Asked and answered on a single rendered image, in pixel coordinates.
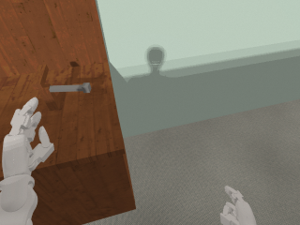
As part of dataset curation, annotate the counter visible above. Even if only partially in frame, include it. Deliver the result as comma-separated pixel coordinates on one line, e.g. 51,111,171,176
0,0,136,225

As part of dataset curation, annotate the left robot hand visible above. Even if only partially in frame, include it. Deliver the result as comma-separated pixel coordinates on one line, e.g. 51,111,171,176
2,97,54,179

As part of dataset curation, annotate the right robot hand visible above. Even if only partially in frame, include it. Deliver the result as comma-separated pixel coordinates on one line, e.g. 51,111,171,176
220,186,257,225

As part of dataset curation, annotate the robot left forearm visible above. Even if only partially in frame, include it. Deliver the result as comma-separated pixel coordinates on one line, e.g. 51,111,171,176
0,174,38,225

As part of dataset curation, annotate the tap lever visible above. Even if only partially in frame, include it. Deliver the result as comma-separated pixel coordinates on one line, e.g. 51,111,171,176
49,82,92,93

